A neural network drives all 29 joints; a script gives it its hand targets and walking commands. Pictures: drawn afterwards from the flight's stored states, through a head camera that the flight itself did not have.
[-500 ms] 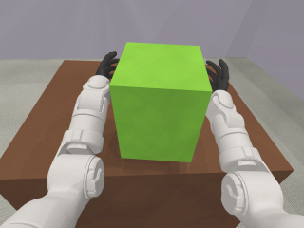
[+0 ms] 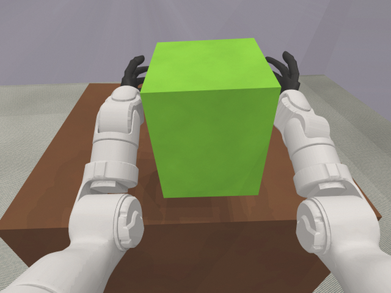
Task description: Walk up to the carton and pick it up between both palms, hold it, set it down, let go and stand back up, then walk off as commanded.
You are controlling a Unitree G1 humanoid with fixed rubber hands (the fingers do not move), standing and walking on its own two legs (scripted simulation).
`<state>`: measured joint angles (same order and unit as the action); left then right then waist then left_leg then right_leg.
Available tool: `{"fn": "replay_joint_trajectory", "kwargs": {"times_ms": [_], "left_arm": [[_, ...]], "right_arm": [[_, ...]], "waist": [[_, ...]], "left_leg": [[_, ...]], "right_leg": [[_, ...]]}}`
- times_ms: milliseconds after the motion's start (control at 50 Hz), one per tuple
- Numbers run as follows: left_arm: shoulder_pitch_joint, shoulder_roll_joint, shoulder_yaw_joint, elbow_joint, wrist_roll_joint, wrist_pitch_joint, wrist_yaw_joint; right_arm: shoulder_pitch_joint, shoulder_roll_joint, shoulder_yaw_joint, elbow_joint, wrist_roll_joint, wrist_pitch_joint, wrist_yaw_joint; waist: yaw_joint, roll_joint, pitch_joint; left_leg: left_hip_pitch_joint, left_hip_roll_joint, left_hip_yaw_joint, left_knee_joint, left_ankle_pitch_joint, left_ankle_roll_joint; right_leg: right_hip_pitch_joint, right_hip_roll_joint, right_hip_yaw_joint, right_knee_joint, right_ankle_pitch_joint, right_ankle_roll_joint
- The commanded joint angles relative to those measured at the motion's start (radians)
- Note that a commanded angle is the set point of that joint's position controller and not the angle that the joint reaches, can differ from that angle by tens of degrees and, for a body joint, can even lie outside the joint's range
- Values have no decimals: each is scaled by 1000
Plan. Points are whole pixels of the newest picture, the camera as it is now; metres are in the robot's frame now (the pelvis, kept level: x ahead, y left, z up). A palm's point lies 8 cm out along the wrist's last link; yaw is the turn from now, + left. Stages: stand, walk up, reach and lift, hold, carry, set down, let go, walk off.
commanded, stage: reach and lift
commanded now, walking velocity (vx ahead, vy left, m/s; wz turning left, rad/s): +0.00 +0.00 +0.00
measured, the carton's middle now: (208, 119) +0.41 -0.03 +0.20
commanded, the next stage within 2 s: hold in 1.28 s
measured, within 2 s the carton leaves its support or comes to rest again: neither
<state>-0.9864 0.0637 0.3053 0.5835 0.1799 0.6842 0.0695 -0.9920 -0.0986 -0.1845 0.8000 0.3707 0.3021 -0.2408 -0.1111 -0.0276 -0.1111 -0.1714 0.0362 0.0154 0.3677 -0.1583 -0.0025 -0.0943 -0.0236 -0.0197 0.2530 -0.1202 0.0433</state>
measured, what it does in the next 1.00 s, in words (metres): stands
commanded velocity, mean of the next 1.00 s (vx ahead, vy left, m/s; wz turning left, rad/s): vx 0.00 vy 0.00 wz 0.00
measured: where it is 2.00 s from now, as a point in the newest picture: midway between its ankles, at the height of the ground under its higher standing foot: outside the picture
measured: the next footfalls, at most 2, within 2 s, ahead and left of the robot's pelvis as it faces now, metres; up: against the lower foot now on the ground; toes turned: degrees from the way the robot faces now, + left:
none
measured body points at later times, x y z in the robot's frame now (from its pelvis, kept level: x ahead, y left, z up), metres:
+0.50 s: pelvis +0.00 +0.00 +0.00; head -0.07 +0.02 +0.44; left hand +0.41 +0.13 +0.28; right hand +0.40 -0.17 +0.30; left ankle +0.03 +0.12 -0.75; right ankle +0.01 -0.15 -0.75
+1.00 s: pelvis +0.00 +0.00 +0.00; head -0.08 +0.02 +0.44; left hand +0.41 +0.13 +0.30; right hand +0.40 -0.16 +0.32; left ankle +0.03 +0.12 -0.75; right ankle +0.01 -0.15 -0.75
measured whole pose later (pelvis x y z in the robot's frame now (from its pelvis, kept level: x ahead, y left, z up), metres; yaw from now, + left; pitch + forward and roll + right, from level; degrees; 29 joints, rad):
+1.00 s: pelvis +0.00 +0.00 +0.00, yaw +0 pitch -2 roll -1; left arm -1.08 0.06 0.37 0.58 0.19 0.82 0.09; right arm -1.17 -0.19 -0.10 0.90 0.45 0.47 -0.27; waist -0.09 0.00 -0.16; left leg -0.17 0.04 0.01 0.37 -0.16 0.00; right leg -0.09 -0.02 -0.02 0.26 -0.12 0.04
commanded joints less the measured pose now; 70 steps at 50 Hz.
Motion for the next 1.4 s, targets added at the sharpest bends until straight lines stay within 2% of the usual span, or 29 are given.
{"fn": "replay_joint_trajectory", "kwargs": {"times_ms": [0,20,100,220,240,500,600,660,680,720,840,880,1060,1200,1380], "left_arm": [[-719,-591,-279,-204,-16,-17,-98],[-718,-593,-282,-201,-16,-12,-98],[-750,-589,-276,-210,-22,-1,-98],[-762,-585,-258,-208,-15,17,-94],[-767,-579,-250,-205,-12,19,-94],[-797,-559,-240,-189,-30,40,-92],[-809,-547,-225,-187,-27,50,-91],[-828,-550,-234,-191,-37,55,-90],[-836,-558,-243,-198,-43,56,-90],[-837,-543,-225,-185,-37,59,-90],[-834,-528,-206,-161,-32,75,-100],[-843,-530,-215,-165,-37,79,-102],[-870,-521,-220,-182,-51,93,-110],[-879,-522,-231,-215,-70,108,-115],[-890,-495,-183,-176,-42,134,-125]], "right_arm": [[-875,518,433,-149,103,73,153],[-873,511,427,-142,104,78,152],[-891,510,419,-123,117,99,152],[-907,504,419,-100,139,125,157],[-917,509,422,-99,144,128,158],[-956,508,427,-104,177,165,154],[-984,516,434,-118,193,182,153],[-991,510,433,-122,198,192,153],[-987,504,426,-118,197,195,152],[-996,512,430,-111,201,202,154],[-1001,499,417,-90,207,224,153],[-1002,489,411,-87,209,229,151],[-1016,497,424,-108,239,256,142],[-1032,512,446,-169,273,277,128],[-1049,519,429,-130,278,314,121]], "waist": [[106,54,-437],[97,64,-436],[92,76,-435],[104,90,-423],[112,85,-424],[108,68,-447],[127,60,-451],[120,67,-456],[109,77,-455],[126,64,-449],[127,62,-435],[114,70,-442],[109,77,-461],[109,69,-486],[126,60,-410]], "left_leg": [[216,-47,-16,-11,242,-47],[216,-46,-16,-12,243,-52],[203,-45,-19,-15,230,-56],[184,-40,-21,-21,221,-60],[180,-40,-20,-24,214,-59],[160,-40,-20,-21,211,-55],[148,-42,-16,-24,198,-46],[140,-40,-17,-25,194,-50],[137,-38,-20,-27,193,-54],[133,-40,-16,-28,180,-46],[106,-39,-14,-39,154,-41],[110,-38,-16,-34,166,-47],[100,-43,-16,-26,179,-48],[103,-47,-19,-15,202,-46],[51,-44,-19,-47,109,-36]], "right_leg": [[52,116,-20,22,53,-15],[54,117,-19,22,59,-17],[61,120,-17,22,57,-21],[66,126,-14,22,54,-25],[65,129,-18,24,43,-24],[61,136,-13,22,58,-23],[54,139,-8,20,45,-24],[52,143,-7,23,46,-26],[56,143,-7,26,52,-28],[49,143,-5,22,37,-26],[60,144,2,25,34,-30],[64,144,2,26,47,-31],[84,147,6,33,75,-29],[92,150,12,37,98,-28],[85,148,13,38,26,-26]]}}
